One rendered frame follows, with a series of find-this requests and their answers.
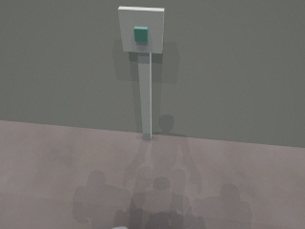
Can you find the button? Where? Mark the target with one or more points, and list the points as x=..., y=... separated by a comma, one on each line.
x=141, y=34

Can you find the panel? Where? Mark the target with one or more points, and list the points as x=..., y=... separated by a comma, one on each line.
x=153, y=19

